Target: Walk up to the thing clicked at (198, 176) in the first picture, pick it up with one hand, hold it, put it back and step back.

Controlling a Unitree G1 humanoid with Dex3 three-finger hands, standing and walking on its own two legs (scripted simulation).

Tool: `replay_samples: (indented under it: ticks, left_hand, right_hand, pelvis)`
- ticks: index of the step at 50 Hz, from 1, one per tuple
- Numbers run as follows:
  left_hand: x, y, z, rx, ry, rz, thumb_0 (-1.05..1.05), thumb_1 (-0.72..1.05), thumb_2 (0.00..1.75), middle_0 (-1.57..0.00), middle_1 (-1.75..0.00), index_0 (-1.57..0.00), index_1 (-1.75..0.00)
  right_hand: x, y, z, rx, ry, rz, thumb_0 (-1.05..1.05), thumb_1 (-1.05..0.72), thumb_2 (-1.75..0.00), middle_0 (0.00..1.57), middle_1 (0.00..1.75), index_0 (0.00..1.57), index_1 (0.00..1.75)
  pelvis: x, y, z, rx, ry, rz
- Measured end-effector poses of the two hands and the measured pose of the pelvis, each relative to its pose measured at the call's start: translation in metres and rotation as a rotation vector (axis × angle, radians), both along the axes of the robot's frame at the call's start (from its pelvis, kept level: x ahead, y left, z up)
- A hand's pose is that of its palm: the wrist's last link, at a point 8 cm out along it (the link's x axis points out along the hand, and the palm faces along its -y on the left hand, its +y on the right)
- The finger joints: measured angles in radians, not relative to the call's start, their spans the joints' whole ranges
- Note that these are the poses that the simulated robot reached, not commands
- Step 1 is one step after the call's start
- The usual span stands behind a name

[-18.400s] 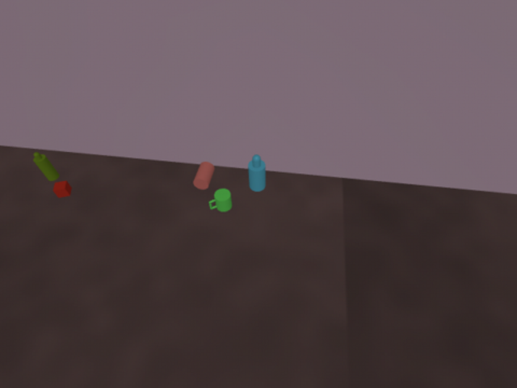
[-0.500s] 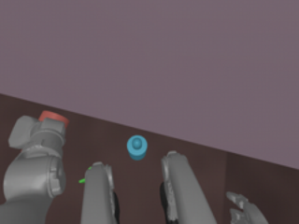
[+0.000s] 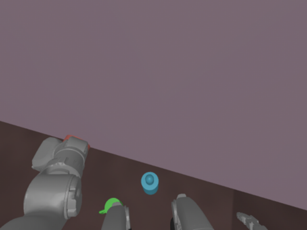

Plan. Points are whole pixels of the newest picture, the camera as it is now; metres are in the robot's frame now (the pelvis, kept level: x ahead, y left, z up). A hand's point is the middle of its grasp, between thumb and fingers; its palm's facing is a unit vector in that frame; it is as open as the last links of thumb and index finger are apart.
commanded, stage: lift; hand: left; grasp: from above
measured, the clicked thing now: (67, 159) +0.35 +0.25 -0.10
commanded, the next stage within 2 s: hold in 0.34 s
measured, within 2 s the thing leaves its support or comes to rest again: neither
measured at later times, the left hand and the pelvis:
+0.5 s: hand (51, 148) +0.35 +0.25 +0.00, palm faces -0.15 -0.46 -0.87, open 10.7 cm; pelvis +0.03 +0.01 +0.06, yaw +0 degrees
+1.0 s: hand (54, 137) +0.37 +0.24 +0.03, palm faces -0.11 -0.45 -0.89, open 10.8 cm; pelvis +0.05 +0.01 +0.08, yaw +0 degrees
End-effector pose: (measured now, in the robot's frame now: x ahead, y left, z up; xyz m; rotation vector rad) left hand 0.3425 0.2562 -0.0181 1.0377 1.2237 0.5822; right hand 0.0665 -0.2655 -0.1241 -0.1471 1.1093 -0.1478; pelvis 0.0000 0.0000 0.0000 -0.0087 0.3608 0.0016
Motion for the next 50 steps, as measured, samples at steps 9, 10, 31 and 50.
replay_samples:
  ticks: [9, 10, 31, 50]
  left_hand:
    - [-0.002, -0.004, 0.031, -0.039, -0.004, 0.03, 0.02, -0.1, 0.51, -0.62, -0.52, -0.67, -0.55]
    - [-0.001, -0.004, 0.036, -0.041, -0.005, 0.029, 0.02, -0.1, 0.51, -0.62, -0.52, -0.67, -0.55]
    - [0.009, 0.0, 0.081, -0.015, 0.004, 0.018, 0.02, -0.09, 0.5, -0.61, -0.51, -0.67, -0.55]
    - [0.024, -0.015, 0.104, 0.004, -0.039, 0.022, 0.01, -0.1, 0.53, -0.6, -0.54, -0.65, -0.58]
  right_hand:
    - [0.012, 0.011, 0.028, 0.022, 0.004, 0.024, 0.01, -0.88, -0.89, 0.2, 0.3, 0.2, 0.3]
    - [0.014, 0.011, 0.031, 0.023, 0.001, 0.024, 0.01, -0.88, -0.89, 0.2, 0.3, 0.2, 0.3]
    - [0.051, 0.016, 0.072, 0.019, -0.053, 0.066, 0.01, -0.89, -0.89, 0.2, 0.3, 0.2, 0.3]
    - [0.078, 0.015, 0.079, 0.049, -0.075, 0.076, 0.01, -0.89, -0.89, 0.2, 0.3, 0.2, 0.3]
  pelvis:
    - [0.01, 0.005, 0.03, 0.001, -0.057, 0.002]
    - [0.011, 0.005, 0.033, 0.001, -0.064, 0.002]
    - [0.035, 0.014, 0.067, 0.007, -0.145, 0.001]
    - [0.05, 0.009, 0.076, 0.015, -0.174, -0.001]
